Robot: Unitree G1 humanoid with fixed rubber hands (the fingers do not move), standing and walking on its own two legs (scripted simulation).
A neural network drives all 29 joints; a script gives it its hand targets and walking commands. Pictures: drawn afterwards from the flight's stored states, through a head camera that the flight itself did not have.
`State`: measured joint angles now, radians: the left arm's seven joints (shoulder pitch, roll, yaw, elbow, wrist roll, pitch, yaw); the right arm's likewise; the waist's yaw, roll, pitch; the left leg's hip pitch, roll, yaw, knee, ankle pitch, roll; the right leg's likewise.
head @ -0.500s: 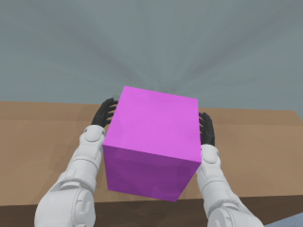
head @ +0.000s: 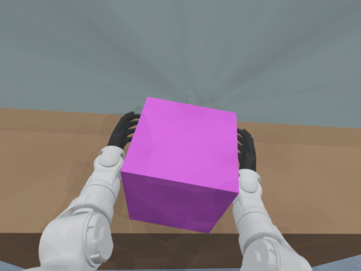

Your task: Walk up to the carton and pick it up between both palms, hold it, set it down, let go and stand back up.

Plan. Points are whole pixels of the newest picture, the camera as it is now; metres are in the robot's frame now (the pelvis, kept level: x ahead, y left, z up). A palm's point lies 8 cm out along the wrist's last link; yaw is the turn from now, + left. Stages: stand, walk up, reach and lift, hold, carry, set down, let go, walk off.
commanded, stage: set down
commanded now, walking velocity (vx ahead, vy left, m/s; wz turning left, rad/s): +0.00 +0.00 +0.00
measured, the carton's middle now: (179, 169) +0.37 -0.01 -0.01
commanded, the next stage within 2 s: none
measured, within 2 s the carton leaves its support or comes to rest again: neither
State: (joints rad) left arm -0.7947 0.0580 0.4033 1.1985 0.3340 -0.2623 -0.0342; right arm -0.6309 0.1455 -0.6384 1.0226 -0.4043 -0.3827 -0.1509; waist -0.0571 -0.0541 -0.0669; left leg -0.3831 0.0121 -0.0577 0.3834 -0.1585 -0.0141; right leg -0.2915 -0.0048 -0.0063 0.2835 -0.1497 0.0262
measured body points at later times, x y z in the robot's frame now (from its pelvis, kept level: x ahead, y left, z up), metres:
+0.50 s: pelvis +0.00 +0.00 +0.00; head +0.06 +0.04 +0.44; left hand +0.42 +0.13 +0.03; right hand +0.37 -0.17 +0.03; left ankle +0.01 +0.12 -0.75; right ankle -0.02 -0.14 -0.75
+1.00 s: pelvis +0.00 +0.01 +0.00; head +0.06 +0.05 +0.44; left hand +0.43 +0.13 +0.01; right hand +0.37 -0.17 +0.02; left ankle +0.01 +0.12 -0.75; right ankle -0.02 -0.14 -0.75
